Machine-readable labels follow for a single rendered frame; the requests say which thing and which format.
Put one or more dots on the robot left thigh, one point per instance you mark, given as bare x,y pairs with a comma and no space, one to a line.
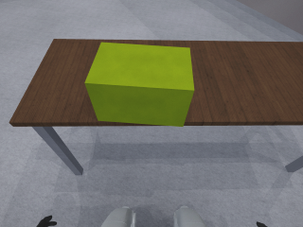
120,217

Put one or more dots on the robot right thigh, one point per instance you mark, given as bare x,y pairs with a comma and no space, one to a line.
187,217

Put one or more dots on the robot left hand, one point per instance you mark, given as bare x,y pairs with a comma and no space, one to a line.
46,222

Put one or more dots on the carton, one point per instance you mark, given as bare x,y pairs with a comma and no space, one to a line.
141,84

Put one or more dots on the robot thigh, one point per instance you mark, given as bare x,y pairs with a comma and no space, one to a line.
120,217
187,217

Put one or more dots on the table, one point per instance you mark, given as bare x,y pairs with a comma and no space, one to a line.
236,83

